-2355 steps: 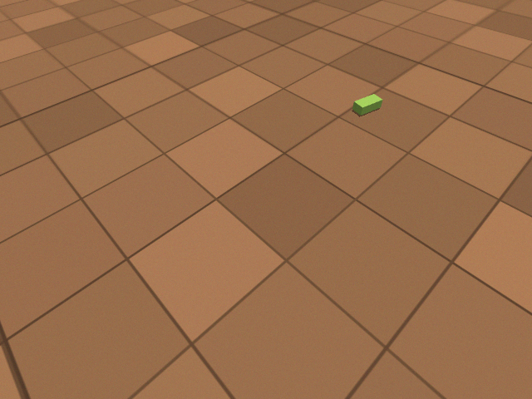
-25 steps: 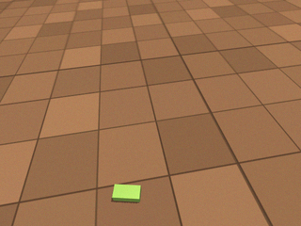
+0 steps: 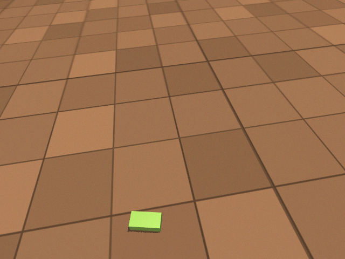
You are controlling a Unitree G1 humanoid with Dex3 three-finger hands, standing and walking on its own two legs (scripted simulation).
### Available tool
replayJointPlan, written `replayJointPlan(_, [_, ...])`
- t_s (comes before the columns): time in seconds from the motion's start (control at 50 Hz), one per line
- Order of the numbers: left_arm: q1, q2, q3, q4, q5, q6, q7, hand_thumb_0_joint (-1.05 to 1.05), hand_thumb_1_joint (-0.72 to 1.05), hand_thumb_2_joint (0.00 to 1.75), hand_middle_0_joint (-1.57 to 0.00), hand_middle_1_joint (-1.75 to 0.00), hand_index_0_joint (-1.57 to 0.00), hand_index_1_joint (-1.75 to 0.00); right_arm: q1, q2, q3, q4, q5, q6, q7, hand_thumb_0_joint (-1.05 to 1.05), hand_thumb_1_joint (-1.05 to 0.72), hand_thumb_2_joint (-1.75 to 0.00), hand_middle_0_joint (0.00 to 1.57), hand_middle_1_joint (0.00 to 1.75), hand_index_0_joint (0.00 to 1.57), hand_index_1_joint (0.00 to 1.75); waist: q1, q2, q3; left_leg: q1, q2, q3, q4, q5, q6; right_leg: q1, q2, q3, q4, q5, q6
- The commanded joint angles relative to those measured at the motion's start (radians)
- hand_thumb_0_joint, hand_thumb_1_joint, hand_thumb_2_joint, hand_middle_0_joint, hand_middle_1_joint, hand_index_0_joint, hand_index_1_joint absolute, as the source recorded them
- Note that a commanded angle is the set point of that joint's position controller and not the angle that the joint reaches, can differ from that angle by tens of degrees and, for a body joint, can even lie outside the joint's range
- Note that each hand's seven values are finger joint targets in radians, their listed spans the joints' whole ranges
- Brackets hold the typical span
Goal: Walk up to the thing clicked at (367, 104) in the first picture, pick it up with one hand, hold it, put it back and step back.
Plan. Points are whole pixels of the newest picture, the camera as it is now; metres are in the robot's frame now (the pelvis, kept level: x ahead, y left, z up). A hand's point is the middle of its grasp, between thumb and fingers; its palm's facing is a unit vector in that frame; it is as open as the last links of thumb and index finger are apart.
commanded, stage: stand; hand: left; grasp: from above
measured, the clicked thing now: (145, 221) +0.45 +0.21 -0.75
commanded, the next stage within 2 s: step back in 0.24 s
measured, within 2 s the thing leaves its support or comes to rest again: neither
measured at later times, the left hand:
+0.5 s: hand out of the picture +0.09 +0.30 -0.18, palm faces +0.00 -0.93 -0.37, open 7.4 cm
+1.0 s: hand out of the picture -0.04 +0.30 -0.17, palm faces -0.07 -0.92 -0.39, open 7.4 cm
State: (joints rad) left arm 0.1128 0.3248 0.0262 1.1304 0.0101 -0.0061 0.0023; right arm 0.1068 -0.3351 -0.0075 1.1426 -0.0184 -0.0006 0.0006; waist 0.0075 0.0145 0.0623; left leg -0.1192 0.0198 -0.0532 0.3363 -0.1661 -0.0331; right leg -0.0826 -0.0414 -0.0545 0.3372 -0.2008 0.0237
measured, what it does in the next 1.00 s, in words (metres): walks backwards: right foot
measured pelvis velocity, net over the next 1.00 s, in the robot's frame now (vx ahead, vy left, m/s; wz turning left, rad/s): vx -0.14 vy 0.04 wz -0.08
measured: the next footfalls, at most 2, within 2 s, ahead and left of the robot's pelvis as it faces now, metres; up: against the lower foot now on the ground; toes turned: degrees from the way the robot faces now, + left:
right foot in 0.96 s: -0.11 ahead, -0.08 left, +0.00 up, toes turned -3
left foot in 1.30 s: -0.19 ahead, +0.17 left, +0.00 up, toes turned -2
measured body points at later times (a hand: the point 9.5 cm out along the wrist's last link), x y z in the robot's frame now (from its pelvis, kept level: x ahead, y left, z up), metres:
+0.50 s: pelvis -0.03 +0.03 -0.02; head +0.02 +0.04 +0.42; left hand +0.09 +0.35 -0.15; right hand +0.05 -0.30 -0.14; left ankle -0.03 +0.14 -0.75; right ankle -0.01 -0.13 -0.75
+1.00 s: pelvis -0.14 +0.04 -0.03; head -0.09 +0.03 +0.41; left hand -0.03 +0.35 -0.15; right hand -0.04 -0.28 -0.15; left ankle -0.03 +0.14 -0.74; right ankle -0.15 -0.08 -0.75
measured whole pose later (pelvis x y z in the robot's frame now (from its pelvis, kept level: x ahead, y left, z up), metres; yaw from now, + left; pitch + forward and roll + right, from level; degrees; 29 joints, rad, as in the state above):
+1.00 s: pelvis -0.14 +0.04 -0.03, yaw -4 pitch -3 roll -1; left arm 0.17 0.36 0.08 0.90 0.02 0.04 -0.01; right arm 0.09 -0.38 -0.05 0.87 -0.01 0.05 0.00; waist 0.00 0.05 0.18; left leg -0.43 0.03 0.03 0.71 -0.28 0.02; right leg -0.25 0.04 0.01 0.67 -0.37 -0.02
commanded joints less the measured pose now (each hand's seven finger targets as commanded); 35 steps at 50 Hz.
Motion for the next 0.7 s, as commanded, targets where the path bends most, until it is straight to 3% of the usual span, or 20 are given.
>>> replayJointPlan(0.0, [-0.023,0.212,0.033,-0.055,0.005,-0.020,0.012,0.00,0.90,0.90,-0.20,-0.30,-0.20,-0.30,-0.034,-0.203,-0.033,-0.058,0.003,-0.022,-0.015,0.00,-0.90,-0.90,0.20,0.30,0.20,0.30,-0.001,-0.009,-0.068,0.001,0.096,-0.063,-0.042,0.137,0.044,0.003,-0.099,0.075,-0.070,0.089,-0.028])
replayJointPlan(0.2, [-0.028,0.217,0.031,-0.065,0.003,-0.024,0.013,0.00,0.90,0.90,-0.20,-0.30,-0.20,-0.30,-0.036,-0.205,-0.035,-0.062,0.004,-0.024,-0.013,0.00,-0.90,-0.90,0.20,0.30,0.20,0.30,-0.004,-0.019,-0.086,0.006,0.099,-0.058,-0.038,0.182,0.042,0.015,-0.098,0.069,-0.060,0.141,-0.030])
replayJointPlan(0.22, [-0.032,0.302,0.084,-0.073,-0.023,-0.013,0.016,0.00,0.90,0.90,-0.20,-0.30,-0.20,-0.30,-0.069,-0.253,-0.054,-0.098,0.015,-0.005,-0.007,0.00,-0.90,-0.90,0.20,0.30,0.20,0.30,-0.005,-0.038,0.038,-0.094,0.071,-0.050,0.090,0.326,0.067,-0.053,-0.095,0.087,0.009,0.302,-0.049])
replayJointPlan(0.26, [-0.007,0.302,0.092,-0.110,-0.025,-0.007,0.021,0.00,0.90,0.90,-0.20,-0.30,-0.20,-0.30,-0.037,-0.228,-0.058,-0.128,0.028,0.004,-0.006,0.00,-0.90,-0.90,0.20,0.30,0.20,0.30,-0.011,-0.050,-0.056,-0.077,0.032,-0.002,0.223,0.343,0.067,-0.021,-0.139,0.109,0.042,0.451,-0.107])
replayJointPlan(0.28, [-0.016,0.309,0.097,-0.129,-0.023,-0.003,0.022,0.00,0.90,0.90,-0.20,-0.30,-0.20,-0.30,-0.019,-0.220,-0.062,-0.144,0.030,0.012,-0.006,0.00,-0.90,-0.90,0.20,0.30,0.20,0.30,-0.017,-0.079,-0.078,-0.088,0.000,0.023,0.292,0.272,0.062,-0.034,-0.179,0.135,0.037,0.461,-0.147])
replayJointPlan(0.3, [-0.053,0.311,0.102,-0.157,-0.017,0.003,0.023,0.00,0.90,0.90,-0.20,-0.30,-0.20,-0.30,0.008,-0.212,-0.069,-0.151,0.028,0.021,-0.007,0.00,-0.90,-0.90,0.20,0.30,0.20,0.30,-0.029,-0.124,-0.100,-0.097,-0.027,0.040,0.377,0.107,0.060,-0.058,-0.227,0.165,0.029,0.450,-0.192])
replayJointPlan(0.32, [-0.082,0.309,0.102,-0.189,-0.007,0.006,0.024,0.00,0.90,0.90,-0.20,-0.30,-0.20,-0.30,0.008,-0.216,-0.078,-0.171,0.025,0.031,-0.003,0.00,-0.90,-0.90,0.20,0.30,0.20,0.30,-0.029,-0.172,-0.108,-0.123,-0.062,0.034,0.483,-0.171,0.070,-0.089,-0.282,0.209,0.025,0.449,-0.237])
replayJointPlan(0.34, [-0.105,0.317,0.104,-0.220,0.009,0.008,0.024,0.00,0.90,0.90,-0.20,-0.30,-0.20,-0.30,0.038,-0.222,-0.084,-0.185,0.020,0.041,0.001,0.00,-0.90,-0.90,0.20,0.30,0.20,0.30,-0.029,-0.209,-0.108,-0.144,-0.056,0.004,0.579,-0.337,0.081,-0.130,-0.334,0.241,0.040,0.444,-0.276])
replayJointPlan(0.36, [-0.137,0.325,0.107,-0.240,0.015,0.010,0.026,0.00,0.90,0.90,-0.20,-0.30,-0.20,-0.30,0.065,-0.224,-0.086,-0.199,0.020,0.049,0.005,0.00,-0.90,-0.90,0.20,0.30,0.20,0.30,-0.048,-0.207,-0.099,-0.165,-0.032,-0.036,0.607,-0.371,0.091,-0.153,-0.342,0.227,0.065,0.437,-0.281])
replayJointPlan(0.4, [-0.159,0.310,0.099,-0.265,0.018,0.014,0.027,0.00,0.90,0.90,-0.20,-0.30,-0.20,-0.30,0.083,-0.225,-0.092,-0.215,0.023,0.048,0.008,0.00,-0.90,-0.90,0.20,0.30,0.20,0.30,-0.053,-0.210,-0.075,-0.190,-0.021,-0.019,0.528,-0.310,0.091,-0.156,-0.297,0.189,0.127,0.434,-0.244])
replayJointPlan(0.42, [-0.163,0.305,0.093,-0.275,0.016,0.017,0.029,0.00,0.90,0.90,-0.20,-0.30,-0.20,-0.30,0.108,-0.224,-0.094,-0.217,0.019,0.042,0.006,0.00,-0.90,-0.90,0.20,0.30,0.20,0.30,-0.059,-0.202,-0.088,-0.185,-0.012,-0.004,0.410,-0.228,0.087,-0.123,-0.266,0.166,0.179,0.411,-0.206])
replayJointPlan(0.44, [-0.160,0.297,0.090,-0.283,0.008,0.025,0.026,0.00,0.90,0.90,-0.20,-0.30,-0.20,-0.30,0.128,-0.225,-0.096,-0.212,0.012,0.034,0.006,0.00,-0.90,-0.90,0.20,0.30,0.20,0.30,-0.061,-0.169,-0.095,-0.152,-0.018,0.031,0.269,-0.099,0.081,-0.122,-0.224,0.129,0.252,0.364,-0.167])
replayJointPlan(0.46, [-0.131,0.276,0.083,-0.286,-0.001,0.037,0.022,0.00,0.90,0.90,-0.20,-0.30,-0.20,-0.30,0.123,-0.225,-0.100,-0.215,-0.001,0.026,0.003,0.00,-0.90,-0.90,0.20,0.30,0.20,0.30,-0.055,-0.094,-0.087,-0.119,-0.005,0.026,0.121,0.144,0.077,-0.127,-0.163,0.094,0.333,0.284,-0.132])
replayJointPlan(0.48, [-0.090,0.218,0.075,-0.297,-0.017,0.049,0.021,0.00,0.90,0.90,-0.20,-0.30,-0.20,-0.30,0.102,-0.290,-0.116,-0.240,-0.026,0.017,-0.002,0.00,-0.90,-0.90,0.20,0.30,0.20,0.30,-0.029,0.102,-0.084,-0.087,0.144,-0.197,0.042,0.410,0.098,-0.217,-0.022,0.059,0.492,0.064,-0.074])
replayJointPlan(0.5, [-0.058,0.189,0.073,-0.301,-0.021,0.059,0.029,0.00,0.90,0.90,-0.20,-0.30,-0.20,-0.30,0.070,-0.371,-0.128,-0.259,-0.025,0.010,-0.002,0.00,-0.90,-0.90,0.20,0.30,0.20,0.30,-0.009,0.219,-0.082,-0.032,0.269,-0.373,0.034,0.598,0.178,-0.362,0.133,0.129,0.619,-0.427,-0.062])
replayJointPlan(0.52, [-0.058,0.223,0.080,-0.288,-0.011,0.062,0.042,0.00,0.90,0.90,-0.20,-0.30,-0.20,-0.30,0.075,-0.402,-0.138,-0.270,-0.013,0.009,-0.005,0.00,-0.90,-0.90,0.20,0.30,0.20,0.30,-0.048,0.206,-0.122,-0.060,0.311,-0.433,0.039,0.573,0.224,-0.338,0.141,0.249,0.729,-0.497,-0.062])
replayJointPlan(0.54, [-0.078,0.238,0.084,-0.280,-0.008,0.066,0.047,0.00,0.90,0.90,-0.20,-0.30,-0.20,-0.30,0.050,-0.365,-0.133,-0.280,-0.009,0.008,-0.012,0.00,-0.90,-0.90,0.20,0.30,0.20,0.30,-0.045,0.148,-0.126,-0.062,0.292,-0.384,0.050,0.523,0.220,-0.347,0.137,0.285,0.800,-0.455,-0.069])
replayJointPlan(0.58, [0.001,0.240,0.082,-0.262,-0.021,0.064,0.047,0.00,0.90,0.90,-0.20,-0.30,-0.20,-0.30,-0.035,-0.297,-0.114,-0.307,-0.009,0.006,-0.026,0.00,-0.90,-0.90,0.20,0.30,0.20,0.30,0.017,0.124,-0.151,0.020,0.207,-0.213,0.128,0.514,0.206,-0.413,0.125,0.266,0.871,-0.341,-0.059])
replayJointPlan(0.6, [0.024,0.247,0.085,-0.262,-0.019,0.062,0.045,0.00,0.90,0.90,-0.20,-0.30,-0.20,-0.30,-0.016,-0.277,-0.110,-0.319,-0.005,0.002,-0.032,0.00,-0.90,-0.90,0.20,0.30,0.20,0.30,0.021,0.130,-0.170,0.054,0.207,-0.197,0.149,0.505,0.218,-0.419,0.113,0.244,0.866,-0.307,-0.051])
replayJointPlan(0.68, [-0.002,0.242,0.090,-0.299,-0.004,0.052,0.037,0.00,0.90,0.90,-0.20,-0.30,-0.20,-0.30,0.072,-0.257,-0.112,-0.320,-0.003,0.004,-0.038,0.00,-0.90,-0.90,0.20,0.30,0.20,0.30,-0.035,0.087,-0.133,0.131,0.232,-0.200,0.151,0.526,0.259,-0.436,0.107,0.214,0.784,-0.335,-0.009])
